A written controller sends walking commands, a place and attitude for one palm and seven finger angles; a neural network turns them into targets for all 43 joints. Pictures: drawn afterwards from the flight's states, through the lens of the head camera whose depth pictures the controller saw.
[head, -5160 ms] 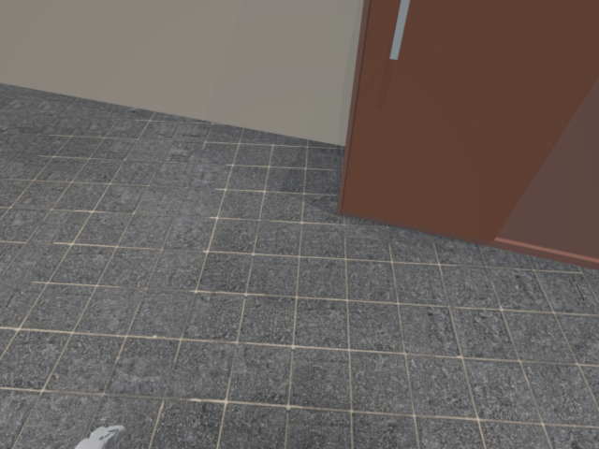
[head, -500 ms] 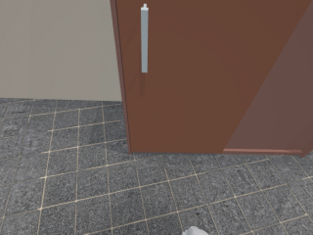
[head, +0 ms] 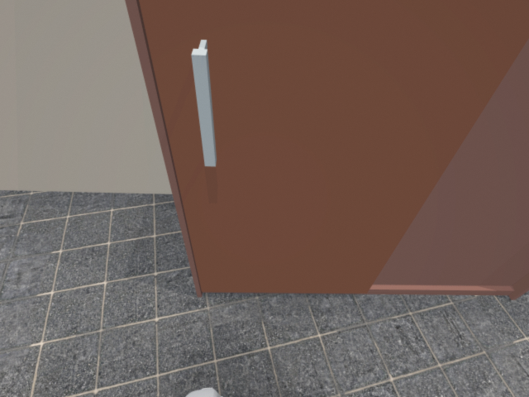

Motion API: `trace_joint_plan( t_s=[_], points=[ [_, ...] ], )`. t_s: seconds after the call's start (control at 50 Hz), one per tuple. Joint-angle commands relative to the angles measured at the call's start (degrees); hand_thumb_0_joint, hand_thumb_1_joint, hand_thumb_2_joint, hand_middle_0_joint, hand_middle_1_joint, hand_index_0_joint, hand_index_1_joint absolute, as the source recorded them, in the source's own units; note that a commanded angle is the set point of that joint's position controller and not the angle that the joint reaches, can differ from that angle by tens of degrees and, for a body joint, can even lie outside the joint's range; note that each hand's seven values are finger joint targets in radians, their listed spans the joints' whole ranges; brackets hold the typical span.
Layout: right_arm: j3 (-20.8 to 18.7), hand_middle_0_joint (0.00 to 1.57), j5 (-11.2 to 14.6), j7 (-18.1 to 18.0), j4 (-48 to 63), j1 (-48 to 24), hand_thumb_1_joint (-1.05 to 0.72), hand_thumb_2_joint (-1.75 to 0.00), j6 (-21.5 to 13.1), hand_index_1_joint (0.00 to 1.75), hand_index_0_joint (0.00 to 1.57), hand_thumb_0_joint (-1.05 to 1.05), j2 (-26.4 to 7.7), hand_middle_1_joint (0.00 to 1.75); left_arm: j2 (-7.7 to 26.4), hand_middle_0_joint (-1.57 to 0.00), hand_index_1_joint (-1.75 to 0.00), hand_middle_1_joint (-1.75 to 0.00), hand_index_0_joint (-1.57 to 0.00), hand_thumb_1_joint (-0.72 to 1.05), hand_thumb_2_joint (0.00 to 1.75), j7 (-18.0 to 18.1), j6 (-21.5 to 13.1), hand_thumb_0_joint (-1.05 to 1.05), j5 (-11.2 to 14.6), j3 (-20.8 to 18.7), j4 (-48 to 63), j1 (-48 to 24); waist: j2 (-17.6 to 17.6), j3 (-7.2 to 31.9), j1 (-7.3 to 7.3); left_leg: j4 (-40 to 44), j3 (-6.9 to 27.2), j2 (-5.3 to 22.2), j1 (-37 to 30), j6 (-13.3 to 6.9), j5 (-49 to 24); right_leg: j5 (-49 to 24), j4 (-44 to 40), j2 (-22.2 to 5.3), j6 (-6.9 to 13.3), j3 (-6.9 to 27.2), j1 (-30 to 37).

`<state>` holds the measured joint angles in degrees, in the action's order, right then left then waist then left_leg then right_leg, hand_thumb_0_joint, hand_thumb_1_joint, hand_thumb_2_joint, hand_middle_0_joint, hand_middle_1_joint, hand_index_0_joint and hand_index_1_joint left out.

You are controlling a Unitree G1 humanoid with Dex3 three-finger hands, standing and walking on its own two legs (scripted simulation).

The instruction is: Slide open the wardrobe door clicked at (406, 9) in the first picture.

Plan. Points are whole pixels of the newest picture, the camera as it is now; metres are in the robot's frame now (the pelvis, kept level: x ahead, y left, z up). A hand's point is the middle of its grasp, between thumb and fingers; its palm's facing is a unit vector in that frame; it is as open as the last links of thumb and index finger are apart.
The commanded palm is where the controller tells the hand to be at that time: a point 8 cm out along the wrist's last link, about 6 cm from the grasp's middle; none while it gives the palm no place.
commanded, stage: take the last steps up to it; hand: left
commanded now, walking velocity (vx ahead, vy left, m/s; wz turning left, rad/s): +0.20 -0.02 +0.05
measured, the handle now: (207, 108) +0.58 +0.16 +0.13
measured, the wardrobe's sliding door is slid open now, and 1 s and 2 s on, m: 0.00 0.00 0.00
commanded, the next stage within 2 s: come to a stop and stand still in 0.14 s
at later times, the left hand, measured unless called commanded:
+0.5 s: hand (166, 382) +0.18 +0.19 -0.18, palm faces +0.01 -0.98 -0.22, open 7.3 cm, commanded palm none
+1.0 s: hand out of the picture +0.11 +0.22 -0.18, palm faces +0.09 -0.98 -0.19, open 7.3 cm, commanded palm none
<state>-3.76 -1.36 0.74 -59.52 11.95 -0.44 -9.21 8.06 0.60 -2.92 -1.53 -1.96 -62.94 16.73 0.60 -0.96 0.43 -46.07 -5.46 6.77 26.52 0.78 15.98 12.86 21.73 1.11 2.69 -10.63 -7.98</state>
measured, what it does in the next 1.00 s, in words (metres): steps on the spot: left foot, then right foot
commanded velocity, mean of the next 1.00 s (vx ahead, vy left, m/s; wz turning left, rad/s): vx -0.02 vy -0.02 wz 0.00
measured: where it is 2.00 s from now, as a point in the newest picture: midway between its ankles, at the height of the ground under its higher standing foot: outside the picture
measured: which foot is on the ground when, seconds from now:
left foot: up 0.00-0.08, down 0.10-0.52, up 0.54-0.84, down 0.86-1.00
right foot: down 0.00-0.10, up 0.12-0.48, down 0.50-0.86, up 0.88-1.00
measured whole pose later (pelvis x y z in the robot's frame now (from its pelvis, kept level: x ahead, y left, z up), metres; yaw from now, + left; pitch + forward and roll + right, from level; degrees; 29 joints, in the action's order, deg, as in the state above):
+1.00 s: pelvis +0.08 +0.03 +0.00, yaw +1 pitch -1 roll -1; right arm -1.8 -1.8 -1.7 -59.6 14.5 0.7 -8.2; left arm 11.4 1.0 3.2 -1.4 -3.3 -60.4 13.0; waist -2.1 -0.5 0.9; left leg -26.6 -2.0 0.7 9.5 -1.0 15.9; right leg 19.6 43.4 -2.3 -1.7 -1.2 -21.4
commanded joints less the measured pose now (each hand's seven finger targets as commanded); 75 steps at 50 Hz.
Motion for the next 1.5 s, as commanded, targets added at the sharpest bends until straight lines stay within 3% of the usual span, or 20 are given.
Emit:
trace_joint_plan(
  t_s=[0.0,0.04,0.08,0.1,0.18,0.28,0.36,0.44,0.52,0.62,0.78,0.8,0.84,0.9,1.08,1.14,1.18,1.24,1.34,1.48],
  points=[
    [0.3,0.2,0.1,0.1,2.1,2.1,-0.9,-0.9,-1.8,0.3,0.2,0.0,-1.3,0.3,8.5,-0.2,-0.3,-0.3,-0.2,0.9,0.9,0.2,-0.8,0.0,0.1,-2.0,1.0,3.1,-4.2,-3.5,-0.15,9.8,-1.1,-0.8,-5.5,-0.1,-1.5,3.1,-9.0,-16.9,6.6,12.7,-3.5],
    [0.4,0.2,0.0,-0.3,0.3,6.7,-0.9,-0.9,-2.8,0.3,0.2,0.0,-2.5,0.3,7.2,-0.2,-0.3,-0.3,-0.2,0.9,0.9,0.2,-0.4,0.0,0.5,-1.9,0.7,3.3,0.3,-1.7,-2.06,18.5,-1.4,-1.8,-16.5,-0.1,-5.2,1.9,-0.7,-13.3,3.9,9.4,-6.8],
    [-1.3,0.2,-0.7,-1.3,-1.6,15.9,-0.9,-0.9,-3.1,0.3,0.2,0.0,-10.7,0.3,2.5,-0.2,-0.3,-0.3,-0.2,0.9,0.9,-0.4,-0.1,0.0,1.0,-1.0,2.3,4.2,18.5,2.0,-4.85,29.5,22.0,15.1,-29.3,-7.8,-6.4,12.8,23.2,-3.1,-1.7,0.5,-21.0],
    [-1.4,0.2,-0.5,-1.8,-1.8,16.9,-0.9,-0.9,-2.3,0.3,0.2,0.0,-11.9,0.3,3.5,-0.2,-0.3,-0.3,-0.2,0.9,0.9,-0.4,-0.2,0.0,0.4,-0.9,3.9,1.4,16.1,0.7,-5.15,33.0,27.3,19.8,-28.5,-12.2,-6.1,21.5,33.7,-2.2,-1.7,3.9,-25.8],
    [0.5,0.2,-0.3,-2.7,-0.1,9.2,-0.9,-0.9,-3.2,0.3,0.2,0.0,-5.7,0.3,3.0,-0.2,-0.3,-0.3,-0.2,0.9,0.9,-0.8,0.8,0.0,-0.2,-1.3,1.9,0.2,3.0,-2.5,-1.76,33.3,14.2,13.7,-20.3,-9.9,-16.8,9.8,41.6,-7.3,-2.8,8.9,-24.6],
    [1.4,0.2,0.2,-3.4,-0.6,6.9,-0.9,-0.9,-3.3,0.3,0.2,0.0,-4.9,0.3,0.8,-0.2,-0.3,-0.3,-0.2,0.9,0.9,0.2,2.6,0.0,0.5,-0.4,0.6,2.3,4.5,1.9,0.34,28.5,2.9,9.1,-21.1,-8.2,-45.1,3.4,28.5,-6.5,-4.7,8.2,-16.0],
    [0.6,0.2,0.2,-3.6,-1.8,6.7,-0.9,-0.9,-1.6,0.3,0.2,0.0,-6.6,0.3,2.7,-0.2,-0.3,-0.3,-0.2,0.9,0.9,0.8,3.3,0.0,0.6,-0.4,1.9,-1.0,8.1,1.3,-0.91,25.1,3.0,9.3,-23.5,-7.7,-48.9,3.6,16.5,-4.8,-4.6,5.7,-12.4],
    [-0.6,0.2,0.5,-3.5,-1.9,6.4,-0.9,-0.9,0.1,0.3,0.2,0.0,-6.4,0.3,5.7,-0.2,-0.3,-0.3,-0.2,0.9,0.9,1.0,3.4,0.0,0.2,-1.6,2.7,0.7,6.7,-1.5,0.71,19.5,2.6,7.2,-18.8,-4.7,-36.6,-9.1,5.5,-5.5,-3.9,5.7,-6.0],
    [-0.9,0.2,1.4,-3.0,-0.3,8.3,-0.9,-0.9,2.0,0.3,0.2,0.0,-1.4,0.3,12.6,-0.2,-0.3,-0.3,-0.2,0.9,0.9,1.7,2.7,0.0,0.0,-2.7,3.2,2.6,-10.2,5.2,1.31,-5.5,0.2,-5.4,-7.2,0.5,19.0,-57.5,3.1,-25.4,8.9,19.3,3.6],
    [-1.2,0.2,1.1,-2.4,0.3,5.7,-0.9,-0.9,3.3,0.3,0.2,0.0,-2.6,0.3,10.6,-0.2,-0.3,-0.3,-0.2,0.9,0.9,2.8,3.5,0.0,0.0,-3.3,6.8,-5.5,-8.6,4.7,0.47,-18.8,6.3,-4.4,-2.5,1.3,14.0,-34.7,0.3,-21.6,9.0,16.8,-1.3],
    [0.0,0.2,0.8,-1.4,1.4,8.6,-0.9,-0.9,1.7,0.3,0.2,0.0,-1.9,0.3,11.8,-0.2,-0.3,-0.3,-0.2,0.9,0.9,2.0,3.9,0.0,-0.5,-3.7,8.4,-7.3,-10.6,5.0,-0.94,12.8,1.6,-5.7,-15.0,1.1,4.6,-2.5,-1.1,-16.7,4.4,16.5,-7.7],
    [0.2,0.2,0.8,-1.5,0.4,10.8,-0.9,-0.9,1.3,0.3,0.2,0.0,-2.2,0.3,10.8,-0.2,-0.3,-0.3,-0.2,0.9,0.9,1.8,4.2,0.0,0.0,-3.2,8.2,-7.6,-9.0,5.1,-1.94,20.6,1.6,-5.8,-20.9,0.8,-0.5,4.3,1.0,-14.3,1.8,14.9,-11.8],
    [-0.5,0.2,-0.1,-1.9,2.1,8.1,-0.9,-0.9,0.3,0.3,0.2,0.0,-8.7,0.3,4.8,-0.2,-0.3,-0.3,-0.2,0.9,0.9,1.2,4.7,0.0,1.1,-1.7,9.2,-6.9,13.9,-0.5,-1.61,35.7,21.4,9.0,-14.0,-3.6,10.5,12.7,13.2,-4.7,-4.4,7.5,-18.4],
    [0.4,0.2,-0.7,-2.5,4.6,-1.7,-0.9,-0.9,0.0,0.3,0.2,0.0,-9.0,0.3,5.4,-0.2,-0.3,-0.3,-0.2,0.9,0.9,0.5,5.2,0.0,-0.1,-2.0,6.9,-7.0,12.4,-7.5,0.48,41.5,21.4,9.7,0.0,-6.8,17.9,8.9,24.1,-4.3,-4.3,10.9,-11.8],
    [0.0,0.2,-0.4,-3.4,-0.2,8.2,-0.9,-0.9,-0.4,0.3,0.2,0.0,-9.2,0.3,3.8,-0.2,-0.3,-0.3,-0.2,0.9,0.9,-0.5,3.3,0.0,0.6,-0.4,4.3,-4.2,7.3,-0.5,-3.01,30.3,15.0,9.2,-25.2,-9.1,-17.8,12.2,13.7,-3.1,-4.6,8.0,-14.4],
    [0.3,0.2,0.4,-3.5,-1.3,7.9,-0.9,-0.9,-0.5,0.3,0.2,0.0,-8.2,0.3,4.2,-0.2,-0.3,-0.3,-0.2,0.9,0.9,-0.1,2.5,0.0,0.9,-0.4,1.6,1.5,5.5,2.7,-0.65,23.2,10.9,5.6,-22.0,-5.7,-25.6,-2.5,-2.1,-3.1,-4.0,7.7,-1.8],
    [1.2,0.2,1.2,-3.2,-1.4,7.2,-0.9,-0.9,-0.9,0.3,0.2,0.0,-4.3,0.3,7.5,-0.2,-0.3,-0.3,-0.2,0.9,0.9,0.9,1.9,0.0,0.8,-0.7,-0.5,4.5,-3.9,3.5,-0.28,19.0,4.7,0.2,-12.3,-1.3,-13.0,-17.9,-2.7,-11.0,-1.4,15.4,8.2],
    [2.3,0.2,0.6,-2.9,-2.5,6.3,-0.9,-0.9,-0.1,0.3,0.2,0.0,-2.0,0.3,7.7,-0.2,-0.3,-0.3,-0.2,0.9,0.9,1.3,1.3,0.0,1.1,-0.3,-1.2,2.3,-11.6,-0.2,-1.02,20.0,2.8,-2.1,-13.4,0.5,-1.3,-18.0,-4.1,-13.5,2.4,16.8,1.6],
    [2.8,0.2,0.7,-3.1,-6.1,9.1,-0.9,-0.9,-0.3,0.3,0.2,0.0,-2.2,0.3,4.6,-0.2,-0.3,-0.3,-0.2,0.9,0.9,1.5,1.7,0.0,1.4,0.6,-1.4,1.6,-1.7,-3.7,-1.15,24.7,5.1,0.0,-17.5,-0.2,-13.3,-11.5,-3.3,-8.0,-0.6,12.3,-1.9],
    [3.0,0.2,0.8,-3.4,-6.8,8.9,-0.9,-0.9,-0.2,0.3,0.2,0.0,-1.6,0.3,4.6,-0.2,-0.3,-0.3,-0.2,0.9,0.9,1.7,1.9,0.0,1.5,0.8,-2.2,3.0,-0.3,-3.6,-0.53,25.5,4.9,-0.2,-17.5,-0.2,-11.3,-9.8,-4.6,-7.9,-0.8,12.6,-0.6]
  ],
)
